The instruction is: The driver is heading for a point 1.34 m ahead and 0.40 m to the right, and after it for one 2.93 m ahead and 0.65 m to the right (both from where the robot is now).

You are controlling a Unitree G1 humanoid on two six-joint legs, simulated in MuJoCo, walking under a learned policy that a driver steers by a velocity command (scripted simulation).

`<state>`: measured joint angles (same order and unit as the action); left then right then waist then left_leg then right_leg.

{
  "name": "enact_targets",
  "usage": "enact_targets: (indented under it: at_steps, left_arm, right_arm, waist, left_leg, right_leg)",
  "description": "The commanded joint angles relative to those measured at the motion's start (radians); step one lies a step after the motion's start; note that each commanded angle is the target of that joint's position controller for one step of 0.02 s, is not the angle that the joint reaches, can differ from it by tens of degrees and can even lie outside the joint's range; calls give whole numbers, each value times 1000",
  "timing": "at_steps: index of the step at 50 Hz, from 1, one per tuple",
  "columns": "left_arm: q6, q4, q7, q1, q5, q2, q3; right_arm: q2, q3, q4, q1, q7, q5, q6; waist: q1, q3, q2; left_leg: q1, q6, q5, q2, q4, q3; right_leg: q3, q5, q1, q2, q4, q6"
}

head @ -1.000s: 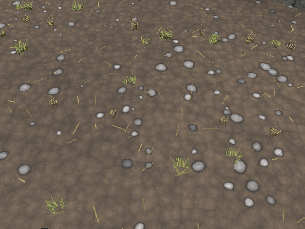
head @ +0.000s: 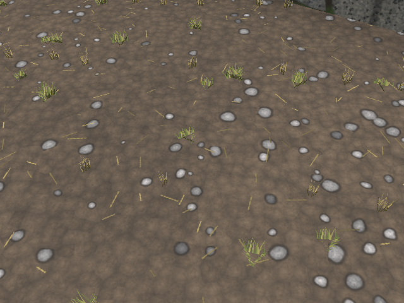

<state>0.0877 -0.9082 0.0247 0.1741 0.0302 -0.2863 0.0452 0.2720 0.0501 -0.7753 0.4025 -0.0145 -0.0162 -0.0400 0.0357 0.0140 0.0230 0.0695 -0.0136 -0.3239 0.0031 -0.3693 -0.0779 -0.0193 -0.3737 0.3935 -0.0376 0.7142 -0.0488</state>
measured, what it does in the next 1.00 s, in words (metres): walks ahead: right foot, then left foot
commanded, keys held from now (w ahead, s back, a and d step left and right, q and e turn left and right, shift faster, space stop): shift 1.00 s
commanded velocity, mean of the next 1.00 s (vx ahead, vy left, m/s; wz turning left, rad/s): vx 0.09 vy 0.00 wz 0.00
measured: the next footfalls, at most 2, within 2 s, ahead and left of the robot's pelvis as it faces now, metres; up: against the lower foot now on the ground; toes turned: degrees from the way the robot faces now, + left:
right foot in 0.06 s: +0.10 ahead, -0.13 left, +0.00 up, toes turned -2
left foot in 0.46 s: +0.21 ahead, +0.09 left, +0.00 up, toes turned +0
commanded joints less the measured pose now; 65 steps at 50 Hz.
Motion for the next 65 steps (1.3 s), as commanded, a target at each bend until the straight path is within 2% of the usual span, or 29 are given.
enact_targets:
  at_steps: [1,2,3,4,5,6,7,8,9,11,12,15,18,21,22,23,24,25,26,27,28,32,39,53,65]
  left_arm:
    - [22,19,16,5,-19,-66,15]
    - [12,-4,12,79,-18,-88,27]
    - [8,-13,4,162,-15,-126,39]
    - [1,-10,-6,248,-29,-264,64]
    - [0,-24,-1,276,-33,-280,65]
    - [6,1,0,180,-29,-225,47]
    - [8,18,0,108,-30,-173,34]
    - [5,30,0,53,-32,-143,23]
    - [1,34,-4,24,-30,-118,14]
    - [0,19,-14,22,-44,-88,2]
    - [-1,12,-19,16,-48,-82,-2]
    - [-13,0,-29,-5,-45,-115,0]
    - [-29,-20,-26,11,-38,-139,6]
    - [-44,-32,-22,-11,-24,-122,0]
    - [-48,-39,-22,-11,-16,-111,-4]
    - [-47,-50,-21,24,-23,-91,-10]
    - [-41,-55,-18,64,-47,-80,-14]
    - [-43,-72,-17,152,-47,-64,-15]
    - [-50,-80,-19,105,-41,-85,-16]
    - [-56,-75,-20,64,-35,-95,-14]
    - [-64,-75,-25,51,-32,-91,-15]
    - [-89,-88,-34,50,-33,-98,-14]
    - [-105,-115,-40,46,-32,-93,-12]
    - [-91,-155,-47,83,-38,-69,-24]
    - [-78,-171,-51,151,-39,-33,-33]
  right_arm:
    - [164,41,72,-70,2,-1,1]
    - [152,36,68,-60,-1,3,4]
    - [108,22,66,-62,-3,9,3]
    - [27,-4,108,-48,-12,35,-3]
    - [53,8,114,-16,-26,9,-13]
    - [117,24,100,-5,-28,-13,-16]
    - [139,31,93,-40,-26,-13,-11]
    - [132,35,82,-55,-27,0,-3]
    - [126,38,80,-64,-29,10,5]
    - [81,32,65,-43,-24,15,16]
    - [62,27,62,-40,-23,14,20]
    - [34,12,79,-121,-26,16,29]
    - [62,17,83,-170,-29,10,43]
    - [69,19,80,-197,-31,12,47]
    - [69,20,75,-193,-31,20,44]
    - [100,27,70,-188,-34,29,40]
    - [151,39,70,-177,-39,29,39]
    - [149,38,51,-199,-33,22,41]
    - [103,33,62,-231,-22,15,40]
    - [79,28,57,-243,-17,19,39]
    - [82,28,50,-247,-15,23,37]
    - [85,31,5,-242,-11,19,24]
    - [91,30,-60,-274,-16,17,27]
    - [79,23,-192,-294,-29,17,45]
    - [66,13,-275,-282,-32,17,48]
  waist:
    - [-60,-39,91]
    - [-92,-12,84]
    - [-136,30,42]
    - [-139,103,-242]
    - [-135,132,-334]
    - [-98,59,-215]
    - [-82,11,-160]
    - [-63,-8,-119]
    - [-49,-18,-118]
    - [-27,7,-125]
    - [-16,15,-120]
    - [-26,24,-114]
    - [-48,30,-115]
    - [-39,3,-99]
    - [-24,-3,-83]
    - [-28,7,-46]
    - [-55,36,15]
    - [-113,80,92]
    - [-68,55,61]
    - [-55,36,42]
    - [-54,38,34]
    - [-54,51,18]
    - [-58,35,-18]
    - [-49,-31,-26]
    - [-40,-60,-28]
  left_leg:
    - [173,-141,75,140,95,-113]
    - [223,-114,157,119,23,-93]
    - [271,-58,199,67,-142,-33]
    - [441,40,-70,-50,-487,69]
    - [550,66,-317,-87,-712,-5]
    - [592,53,-280,-20,-819,-53]
    - [594,39,-210,22,-819,-26]
    - [567,35,-147,54,-781,-6]
    - [529,35,-95,75,-733,2]
    - [423,45,-8,74,-668,18]
    - [394,51,18,72,-604,24]
    - [325,65,82,68,-394,43]
    - [270,67,119,59,-294,52]
    - [216,41,154,53,-165,58]
    - [155,23,255,50,-65,61]
    - [73,5,434,77,-18,24]
    - [-20,-20,652,130,-63,-22]
    - [-53,-72,662,139,-128,-35]
    - [-30,-62,610,104,-133,-12]
    - [-24,-46,596,90,-128,-5]
    - [-17,-39,606,83,-131,-2]
    - [4,-37,621,76,-137,10]
    - [32,-36,554,64,-130,23]
    - [41,-17,378,43,-83,35]
    - [57,-9,299,38,-57,34]
  right_leg:
    - [-80,234,-202,70,-183,44]
    - [-77,257,-313,86,-198,49]
    - [11,263,-424,17,-239,22]
    - [370,364,-555,-248,-341,-99]
    - [665,385,-548,-373,-461,-236]
    - [594,352,-476,-368,-452,-236]
    - [454,401,-405,-318,-434,-199]
    - [350,488,-350,-270,-434,-166]
    - [277,577,-312,-236,-443,-147]
    - [169,755,-266,-183,-443,-143]
    - [129,814,-258,-166,-439,-145]
    - [77,875,-250,-151,-428,-143]
    - [96,841,-258,-169,-420,-149]
    - [121,721,-257,-169,-391,-140]
    - [119,641,-241,-147,-373,-112]
    - [114,548,-218,-110,-353,-71]
    - [82,432,-177,-53,-318,-32]
    - [63,317,-166,-13,-364,2]
    - [45,287,-181,3,-357,17]
    - [39,304,-162,10,-344,20]
    - [38,348,-174,7,-332,17]
    - [39,433,-230,-2,-314,16]
    - [37,422,-251,-6,-313,16]
    - [40,250,-184,-9,-363,18]
    - [44,165,-148,-8,-397,14]
Velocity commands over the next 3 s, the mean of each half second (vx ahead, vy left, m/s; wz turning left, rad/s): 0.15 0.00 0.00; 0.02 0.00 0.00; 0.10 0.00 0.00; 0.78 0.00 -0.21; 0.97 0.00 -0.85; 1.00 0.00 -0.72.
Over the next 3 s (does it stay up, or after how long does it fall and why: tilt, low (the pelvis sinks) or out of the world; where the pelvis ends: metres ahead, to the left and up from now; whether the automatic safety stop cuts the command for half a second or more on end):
stays up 1.15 -0.22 -0.02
